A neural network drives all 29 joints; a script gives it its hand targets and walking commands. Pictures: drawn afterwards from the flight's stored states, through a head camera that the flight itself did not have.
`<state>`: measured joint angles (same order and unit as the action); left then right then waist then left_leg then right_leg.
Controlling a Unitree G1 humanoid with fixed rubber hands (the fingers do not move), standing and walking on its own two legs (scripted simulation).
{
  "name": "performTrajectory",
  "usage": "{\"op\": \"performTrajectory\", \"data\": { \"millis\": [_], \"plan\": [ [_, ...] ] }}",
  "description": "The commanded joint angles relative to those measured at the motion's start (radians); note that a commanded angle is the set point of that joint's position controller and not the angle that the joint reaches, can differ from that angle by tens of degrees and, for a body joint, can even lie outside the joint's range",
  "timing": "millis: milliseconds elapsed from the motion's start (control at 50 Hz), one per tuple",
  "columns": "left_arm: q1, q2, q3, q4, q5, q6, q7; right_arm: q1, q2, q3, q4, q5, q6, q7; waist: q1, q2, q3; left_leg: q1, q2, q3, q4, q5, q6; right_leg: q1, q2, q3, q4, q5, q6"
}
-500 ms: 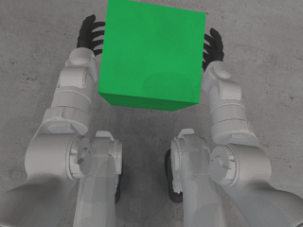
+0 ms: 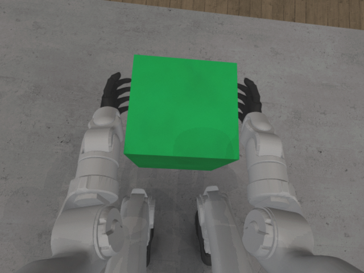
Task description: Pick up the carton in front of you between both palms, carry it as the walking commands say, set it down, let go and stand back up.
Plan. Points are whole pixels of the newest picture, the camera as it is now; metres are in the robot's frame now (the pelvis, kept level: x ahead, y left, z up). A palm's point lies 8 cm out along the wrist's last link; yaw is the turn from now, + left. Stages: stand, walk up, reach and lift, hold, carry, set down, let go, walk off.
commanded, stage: reach and lift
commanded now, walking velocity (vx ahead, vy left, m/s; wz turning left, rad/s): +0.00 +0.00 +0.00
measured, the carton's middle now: (179, 123) +0.45 -0.01 -0.12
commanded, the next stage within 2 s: hold in 2.00 s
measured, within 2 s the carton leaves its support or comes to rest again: neither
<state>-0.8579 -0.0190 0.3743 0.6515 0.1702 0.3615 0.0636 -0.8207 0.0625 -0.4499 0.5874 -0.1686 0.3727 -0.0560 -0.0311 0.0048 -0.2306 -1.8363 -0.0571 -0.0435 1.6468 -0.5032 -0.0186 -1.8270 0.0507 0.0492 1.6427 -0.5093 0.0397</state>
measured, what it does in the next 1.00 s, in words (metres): rises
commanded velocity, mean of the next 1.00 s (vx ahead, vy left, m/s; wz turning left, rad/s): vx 0.00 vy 0.00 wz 0.00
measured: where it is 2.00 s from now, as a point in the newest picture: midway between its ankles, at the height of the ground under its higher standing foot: (175, 247)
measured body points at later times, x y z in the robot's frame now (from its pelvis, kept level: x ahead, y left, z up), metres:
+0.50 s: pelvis +0.05 +0.00 +0.14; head +0.15 +0.00 +0.58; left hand +0.42 +0.14 +0.11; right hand +0.42 -0.16 +0.11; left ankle +0.10 +0.12 -0.50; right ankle +0.09 -0.13 -0.50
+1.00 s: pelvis +0.08 -0.01 +0.23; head +0.05 -0.01 +0.68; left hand +0.38 +0.15 +0.25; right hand +0.39 -0.16 +0.25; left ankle +0.10 +0.12 -0.50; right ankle +0.09 -0.13 -0.50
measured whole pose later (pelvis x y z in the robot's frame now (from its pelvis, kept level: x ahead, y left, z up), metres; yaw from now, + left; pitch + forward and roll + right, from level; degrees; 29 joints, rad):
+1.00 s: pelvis +0.08 -0.01 +0.23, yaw +0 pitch -1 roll +0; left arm -0.28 -0.15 0.28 0.39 0.24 0.56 0.02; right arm -0.28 0.16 -0.28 0.39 -0.25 0.57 -0.01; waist 0.00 0.00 -0.07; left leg -0.26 -0.02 -0.06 0.53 -0.25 -0.01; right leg -0.26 0.02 0.06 0.53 -0.26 0.01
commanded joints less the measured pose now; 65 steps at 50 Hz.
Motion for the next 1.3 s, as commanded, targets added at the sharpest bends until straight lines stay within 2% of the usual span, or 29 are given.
{"op": "performTrajectory", "data": {
  "millis": [0,80,200,320,500,640,800,900,1000,1080,1160,1280],
  "plan": [
    [-0.585,-1.142,-0.591,0.003,-0.175,-0.006,-0.249,-0.602,1.061,0.621,0.03,0.165,-0.004,0.257,-0.03,0.05,-0.9,0.633,-0.121,0.067,-0.231,0.203,-0.006,0.553,0.125,-0.091,-0.226,0.217,-0.018],
    [-0.508,-1.146,-0.59,0.007,-0.16,-0.012,-0.242,-0.536,1.072,0.628,0.038,0.163,-0.009,0.259,-0.018,0.051,-0.823,0.697,-0.12,0.055,-0.306,0.195,-0.004,0.623,0.125,-0.074,-0.294,0.211,-0.021],
    [-0.397,-1.148,-0.566,0.02,-0.13,-0.024,-0.237,-0.442,1.093,0.632,0.05,0.147,-0.018,0.262,0.005,0.019,-0.709,0.809,-0.114,0.033,-0.423,0.195,0.007,0.742,0.12,-0.051,-0.411,0.209,-0.019],
    [-0.294,-1.148,-0.573,0.007,-0.12,-0.033,-0.242,-0.332,1.098,0.638,0.048,0.124,-0.028,0.258,0.005,0.0,-0.623,0.94,-0.104,0.009,-0.54,0.232,0.016,0.888,0.108,-0.028,-0.534,0.247,-0.024],
    [-0.145,-1.15,-0.618,-0.046,-0.117,-0.029,-0.246,-0.171,1.095,0.673,0.013,0.111,-0.028,0.257,0.006,0.006,-0.491,1.167,-0.082,-0.026,-0.735,0.317,0.021,1.129,0.088,0.009,-0.721,0.332,-0.037],
    [-0.033,-1.15,-0.649,-0.101,-0.117,0.012,-0.257,-0.061,1.1,0.712,-0.034,0.113,0.011,0.263,0.019,0.003,-0.376,1.352,-0.064,-0.042,-0.889,0.409,0.025,1.331,0.072,0.031,-0.877,0.42,-0.04],
    [0.067,-1.142,-0.687,-0.186,-0.13,0.104,-0.277,0.037,1.09,0.751,-0.119,0.122,0.101,0.275,0.023,-0.004,-0.217,1.561,-0.046,-0.044,-1.067,0.486,0.019,1.547,0.049,0.036,-1.059,0.497,-0.038],
    [0.094,-1.118,-0.696,-0.251,-0.137,0.174,-0.286,0.07,1.078,0.762,-0.177,0.125,0.169,0.283,0.029,-0.006,-0.099,1.658,-0.034,-0.04,-1.171,0.473,0.014,1.648,0.038,0.037,-1.166,0.486,-0.039],
    [0.092,-1.088,-0.615,-0.229,-0.099,0.225,-0.3,0.067,1.049,0.683,-0.149,0.085,0.218,0.294,0.026,-0.01,0.046,1.671,-0.027,-0.03,-1.235,0.343,0.024,1.655,0.03,0.033,-1.236,0.361,-0.043],
    [0.018,-1.087,-0.561,-0.195,-0.071,0.228,-0.314,-0.002,1.046,0.627,-0.116,0.059,0.22,0.306,0.027,-0.007,0.087,1.659,-0.022,-0.022,-1.245,0.255,0.032,1.646,0.025,0.023,-1.244,0.266,-0.052],
    [-0.054,-1.107,-0.579,-0.222,-0.083,0.219,-0.32,-0.076,1.07,0.65,-0.143,0.071,0.212,0.313,0.03,-0.005,0.019,1.681,-0.021,-0.019,-1.236,0.273,0.033,1.676,0.024,0.021,-1.236,0.285,-0.052],
    [-0.054,-1.103,-0.592,-0.235,-0.082,0.221,-0.317,-0.082,1.064,0.664,-0.159,0.072,0.213,0.312,0.031,-0.004,-0.014,1.709,-0.023,-0.02,-1.247,0.292,0.028,1.706,0.029,0.019,-1.244,0.311,-0.048]
  ]
}}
